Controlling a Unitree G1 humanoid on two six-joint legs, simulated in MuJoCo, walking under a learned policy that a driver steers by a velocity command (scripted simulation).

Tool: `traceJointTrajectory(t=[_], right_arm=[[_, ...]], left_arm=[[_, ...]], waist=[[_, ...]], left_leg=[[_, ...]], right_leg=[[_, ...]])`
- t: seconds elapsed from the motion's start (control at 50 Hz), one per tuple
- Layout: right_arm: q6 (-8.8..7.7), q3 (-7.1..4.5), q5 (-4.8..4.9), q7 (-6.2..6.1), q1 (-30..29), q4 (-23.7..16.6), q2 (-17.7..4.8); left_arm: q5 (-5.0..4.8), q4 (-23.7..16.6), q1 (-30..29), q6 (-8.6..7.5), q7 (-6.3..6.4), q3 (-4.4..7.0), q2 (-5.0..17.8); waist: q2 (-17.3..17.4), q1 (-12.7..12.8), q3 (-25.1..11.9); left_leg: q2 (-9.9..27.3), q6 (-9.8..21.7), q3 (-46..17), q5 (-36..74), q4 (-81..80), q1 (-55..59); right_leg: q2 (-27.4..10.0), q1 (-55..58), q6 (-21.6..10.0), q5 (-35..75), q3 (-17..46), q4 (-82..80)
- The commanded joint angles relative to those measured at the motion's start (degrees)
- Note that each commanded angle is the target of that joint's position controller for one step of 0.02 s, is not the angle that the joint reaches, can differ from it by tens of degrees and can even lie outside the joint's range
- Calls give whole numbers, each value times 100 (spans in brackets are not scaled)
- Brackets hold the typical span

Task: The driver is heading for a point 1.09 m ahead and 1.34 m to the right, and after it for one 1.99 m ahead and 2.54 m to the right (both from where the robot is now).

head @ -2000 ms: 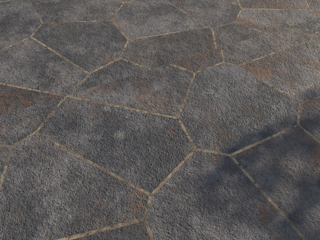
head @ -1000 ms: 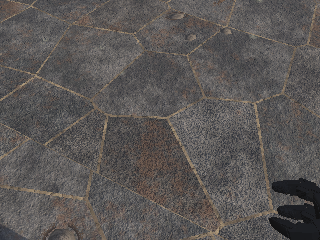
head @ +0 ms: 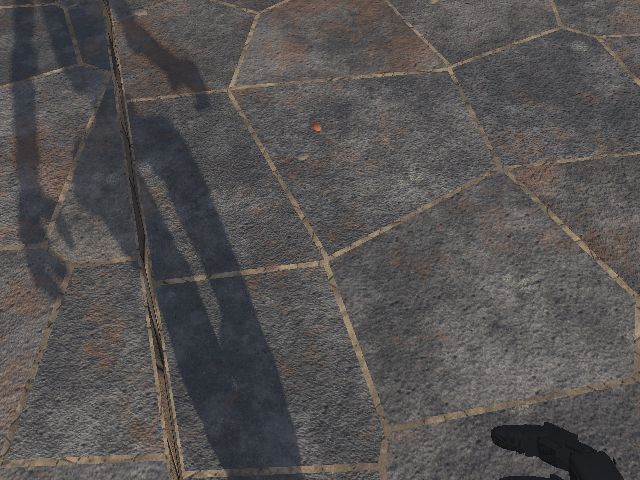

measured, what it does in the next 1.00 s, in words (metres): walks ahead, turning right: right foot, then left foot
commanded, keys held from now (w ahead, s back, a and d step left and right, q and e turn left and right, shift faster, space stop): shift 0.08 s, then e+shift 0.74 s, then w+e+shift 0.18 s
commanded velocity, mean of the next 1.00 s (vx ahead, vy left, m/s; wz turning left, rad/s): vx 0.15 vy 0.00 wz -0.64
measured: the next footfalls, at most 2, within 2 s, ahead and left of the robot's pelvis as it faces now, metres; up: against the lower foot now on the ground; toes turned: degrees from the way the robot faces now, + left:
right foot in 0.38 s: +0.34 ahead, -0.17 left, +0.00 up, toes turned -9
left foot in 0.82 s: +0.44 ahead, +0.01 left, +0.00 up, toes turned -42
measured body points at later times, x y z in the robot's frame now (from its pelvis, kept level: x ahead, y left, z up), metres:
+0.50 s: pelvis +0.22 -0.07 +0.01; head +0.27 -0.09 +0.45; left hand +0.43 +0.17 -0.08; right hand +0.32 -0.37 -0.10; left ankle +0.16 +0.08 -0.62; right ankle +0.29 -0.16 -0.72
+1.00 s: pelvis +0.33 -0.04 +0.03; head +0.35 -0.04 +0.48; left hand +0.64 +0.08 -0.05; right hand +0.23 -0.35 -0.06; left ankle +0.41 +0.04 -0.72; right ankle +0.24 -0.15 -0.61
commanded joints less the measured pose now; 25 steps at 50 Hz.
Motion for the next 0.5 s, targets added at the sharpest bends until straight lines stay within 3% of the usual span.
traceJointTrajectory(t=[0.02,0.04,0.06,0.08,0.12,0.16,0.2,0.24,0.34,0.36,0.38,0.4,0.42,0.44,0.46,0.48,0.5], right_arm=[[-4,-496,158,-105,1169,196,-888],[-65,-416,204,-112,806,156,-632],[-109,-396,175,-85,721,194,-564],[-123,-404,121,-58,759,274,-532],[-154,-402,-17,-90,745,472,-487],[-142,-489,-96,-201,745,599,-746],[-78,-567,-29,-337,865,648,-976],[-8,-602,28,-442,952,679,-1063],[208,-734,179,-568,668,532,-1242],[245,-759,211,-591,616,466,-1264],[267,-759,188,-601,689,413,-1208],[248,-727,-1,-555,913,279,-1132],[214,-606,-108,-435,1334,57,-845],[183,-654,-33,-318,1360,222,-1188],[212,-673,78,-296,904,119,-1249],[273,-665,43,-341,725,142,-1088],[334,-685,-10,-401,619,117,-1124]], left_arm=[[-198,-822,-442,-210,5,257,952],[-130,-876,-806,-150,79,325,990],[-72,-886,-751,-85,108,353,931],[-38,-904,-680,-36,116,352,750],[-132,-838,-469,53,136,312,390],[-115,-1060,-930,70,168,325,465],[-82,-1335,-1516,48,108,336,580],[-96,-1591,-1930,70,0,358,686],[0,-2103,-2101,224,-291,494,998],[6,-2090,-1820,220,-321,545,1054],[10,-1971,-1233,195,-304,659,1247],[17,-2068,-927,192,-192,832,1883],[214,-2303,-1147,174,-153,839,2249],[173,-2547,-1373,209,-154,782,1868],[96,-2674,-1778,242,-134,721,1657],[-32,-2699,-2010,327,-99,699,1536],[-109,-2783,-2171,404,-45,668,1433]], waist=[[-431,-776,-1560],[-705,-558,-903],[-724,-351,-581],[-511,-243,-471],[10,-66,-397],[381,-138,-300],[475,-361,-396],[423,-502,-486],[293,-350,-455],[193,-210,-560],[-99,16,-818],[-1325,55,-1051],[-2417,-414,-1972],[-1463,-154,-2567],[-902,-207,-2023],[-196,-394,-1364],[-169,-473,-1117]], left_leg=[[2337,1516,-2648,4621,-808,4050],[2097,1256,-2255,4272,-1174,3011],[1919,1107,-1914,4273,-1399,2227],[1774,964,-1642,4306,-1512,1745],[1574,728,-839,4391,-1701,986],[1324,489,-248,4335,-1752,752],[1258,337,-4,3905,-1704,1041],[1407,269,17,3500,-1591,1436],[1908,37,-5,3211,-649,2034],[1817,-100,132,3481,-90,1998],[1501,-334,321,3382,959,1708],[791,-814,560,1129,2781,607],[-434,-1100,-250,-2912,4674,-1253],[-2,-961,-1277,-2664,5080,-1331],[123,-901,-1252,-2148,4983,-1459],[302,-930,-1170,-1792,4447,-1525],[415,-947,-1127,-1572,3875,-1369]], right_leg=[[-570,-3274,115,190,502,1757],[-689,-3153,183,473,342,1457],[-769,-2760,231,665,288,1171],[-808,-2434,256,885,262,832],[-798,-1948,303,1278,192,51],[-682,-1866,274,2043,12,-932],[-602,-1926,200,3060,-163,-1711],[-601,-2033,115,3538,-171,-2170],[-547,-2168,-328,2425,-348,-2577],[-363,-1756,-477,2438,-488,-2894],[-147,-879,-731,2920,-404,-3330],[-1033,179,-1233,5935,1180,-3664],[-2315,1781,-2636,6545,3849,-3973],[-2234,1815,-2509,5200,3860,-4166],[-1923,1250,-2151,4371,3238,-4188],[-1571,493,-1785,3800,2718,-4275],[-1370,-54,-1604,3416,2466,-4348]])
